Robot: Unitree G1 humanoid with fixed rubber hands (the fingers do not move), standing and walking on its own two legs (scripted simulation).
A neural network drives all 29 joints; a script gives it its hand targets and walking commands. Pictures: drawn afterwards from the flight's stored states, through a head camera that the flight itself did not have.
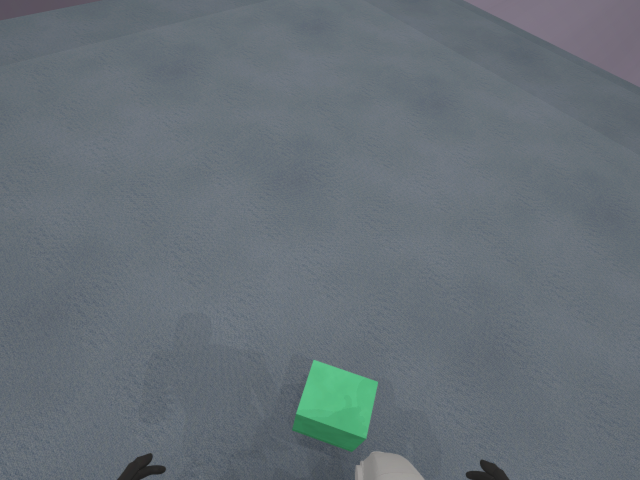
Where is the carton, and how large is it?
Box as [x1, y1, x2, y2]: [292, 360, 377, 451]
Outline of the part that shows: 313,360 296,412 292,430 352,451 366,437 377,382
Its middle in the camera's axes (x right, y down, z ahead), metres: +0.03 +0.47 +1.09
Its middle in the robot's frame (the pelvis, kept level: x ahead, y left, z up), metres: +0.35 -0.11 -0.67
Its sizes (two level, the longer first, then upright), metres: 0.183 0.145 0.205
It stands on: the floor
